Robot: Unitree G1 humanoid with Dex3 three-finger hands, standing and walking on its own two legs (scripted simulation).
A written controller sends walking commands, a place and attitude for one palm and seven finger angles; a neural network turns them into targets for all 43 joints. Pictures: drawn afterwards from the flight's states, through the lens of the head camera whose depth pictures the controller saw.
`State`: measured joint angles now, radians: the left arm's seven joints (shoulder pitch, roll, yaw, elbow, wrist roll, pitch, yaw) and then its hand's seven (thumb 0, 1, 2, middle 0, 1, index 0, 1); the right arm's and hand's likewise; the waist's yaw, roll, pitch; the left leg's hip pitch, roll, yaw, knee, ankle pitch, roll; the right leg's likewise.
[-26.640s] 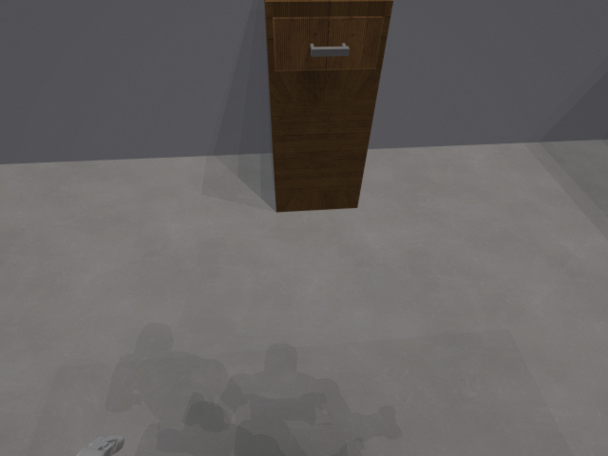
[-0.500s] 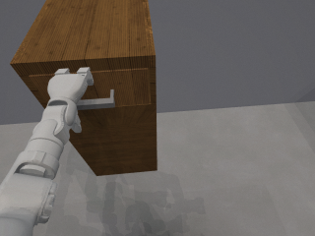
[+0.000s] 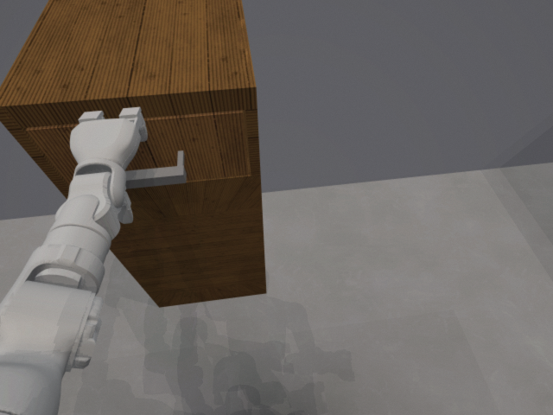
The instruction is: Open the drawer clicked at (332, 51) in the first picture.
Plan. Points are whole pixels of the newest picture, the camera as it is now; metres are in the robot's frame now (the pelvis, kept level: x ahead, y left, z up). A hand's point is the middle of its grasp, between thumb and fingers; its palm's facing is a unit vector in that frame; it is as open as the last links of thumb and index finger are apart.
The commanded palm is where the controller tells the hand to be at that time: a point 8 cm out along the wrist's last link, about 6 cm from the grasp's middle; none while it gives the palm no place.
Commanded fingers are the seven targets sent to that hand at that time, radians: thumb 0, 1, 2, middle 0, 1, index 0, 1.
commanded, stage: lower the fingers behind the handle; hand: left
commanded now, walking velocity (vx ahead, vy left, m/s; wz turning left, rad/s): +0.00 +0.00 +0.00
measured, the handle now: (150, 168) +0.52 +0.22 +0.02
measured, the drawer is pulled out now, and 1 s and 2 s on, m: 0.00 0.00 0.00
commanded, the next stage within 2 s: close the thumb around the handle in 1.22 s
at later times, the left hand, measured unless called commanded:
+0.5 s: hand (124, 182) +0.47 +0.25 +0.03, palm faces -0.01 +0.00 -1.00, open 13.7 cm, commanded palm +0.45 +0.24 +0.07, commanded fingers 0.00 -0.50 0.30 -0.30 -1.20 -0.30 -1.20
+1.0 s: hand (130, 201) +0.47 +0.25 -0.01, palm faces +0.01 -0.01 -1.00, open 13.9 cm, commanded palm +0.45 +0.24 +0.05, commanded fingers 0.00 -0.50 0.30 -0.30 -1.20 -0.30 -1.20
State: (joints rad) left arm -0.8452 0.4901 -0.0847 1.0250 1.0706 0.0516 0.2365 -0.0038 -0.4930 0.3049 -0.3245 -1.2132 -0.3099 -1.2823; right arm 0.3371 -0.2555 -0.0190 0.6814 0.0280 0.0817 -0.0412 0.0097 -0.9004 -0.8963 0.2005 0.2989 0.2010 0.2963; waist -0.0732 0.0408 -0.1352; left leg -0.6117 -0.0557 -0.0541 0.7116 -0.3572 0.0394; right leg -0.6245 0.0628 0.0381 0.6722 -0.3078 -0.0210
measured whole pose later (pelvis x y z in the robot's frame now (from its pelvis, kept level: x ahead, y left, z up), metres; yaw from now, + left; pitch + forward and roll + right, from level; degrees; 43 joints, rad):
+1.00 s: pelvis +0.00 +0.01 -0.03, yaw +0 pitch +22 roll -3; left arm -0.78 0.47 -0.03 1.03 1.10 0.01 0.41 0.00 -0.49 0.31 -0.32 -1.22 -0.31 -1.20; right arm 0.35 -0.25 -0.06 0.75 -0.02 0.04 -0.01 0.01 -0.90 -0.90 0.20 0.30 0.20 0.30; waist -0.08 0.05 -0.17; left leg -0.85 -0.06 -0.07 0.92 -0.44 0.04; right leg -0.85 0.07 0.01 0.84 -0.38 -0.01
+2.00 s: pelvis +0.01 +0.01 -0.02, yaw -1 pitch +20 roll -2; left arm -0.74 0.50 -0.01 1.03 1.08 -0.02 0.34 -0.01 0.77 0.85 -0.39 -1.33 -0.41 -1.34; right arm 0.35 -0.25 -0.04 0.72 -0.01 0.06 -0.02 0.01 -0.90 -0.90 0.20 0.30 0.20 0.30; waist -0.09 0.05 -0.16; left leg -0.78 -0.05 -0.05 0.86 -0.43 0.05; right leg -0.79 0.08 0.03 0.79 -0.37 -0.01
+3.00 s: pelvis +0.02 +0.01 -0.01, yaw +0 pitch +14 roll -2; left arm -0.25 0.35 -0.11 0.49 1.04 0.15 0.34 0.00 0.78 0.82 -0.36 -1.35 -0.40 -1.35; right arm 0.20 -0.23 -0.04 0.64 0.00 0.08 -0.02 0.01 -0.90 -0.90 0.20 0.30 0.20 0.30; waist -0.01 0.06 -0.15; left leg -0.58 -0.06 -0.05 0.78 -0.43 0.05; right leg -0.59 0.06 0.03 0.73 -0.38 -0.01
